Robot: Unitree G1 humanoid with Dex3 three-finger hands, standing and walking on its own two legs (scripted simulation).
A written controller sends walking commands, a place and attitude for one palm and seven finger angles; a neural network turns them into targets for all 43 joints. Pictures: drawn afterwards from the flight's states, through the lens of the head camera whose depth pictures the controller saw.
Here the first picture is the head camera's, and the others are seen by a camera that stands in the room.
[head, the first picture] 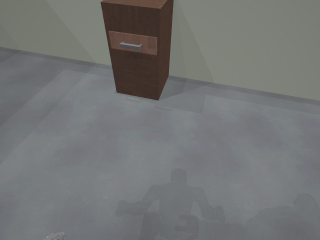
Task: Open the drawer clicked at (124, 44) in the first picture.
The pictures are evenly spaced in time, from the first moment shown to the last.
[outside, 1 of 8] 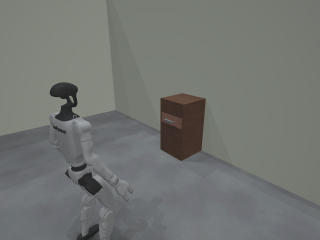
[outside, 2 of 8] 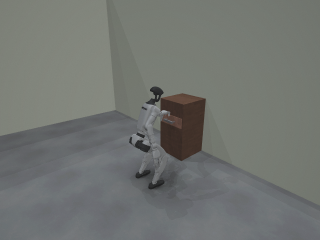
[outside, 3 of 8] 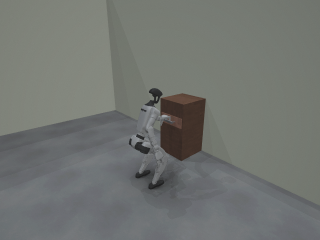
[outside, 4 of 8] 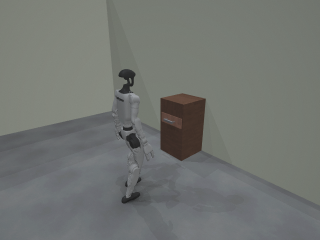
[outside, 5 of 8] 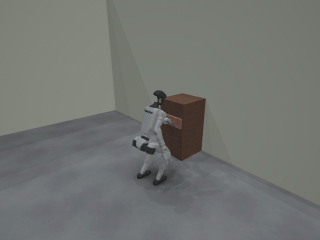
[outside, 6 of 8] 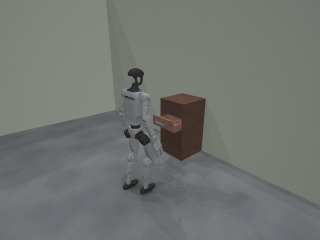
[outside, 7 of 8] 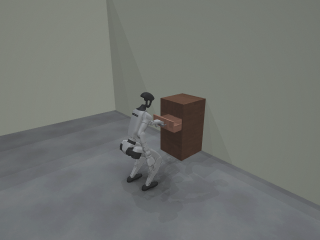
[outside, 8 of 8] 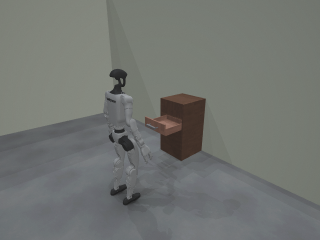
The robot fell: no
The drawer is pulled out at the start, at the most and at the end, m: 0.00 0.30 0.30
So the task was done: yes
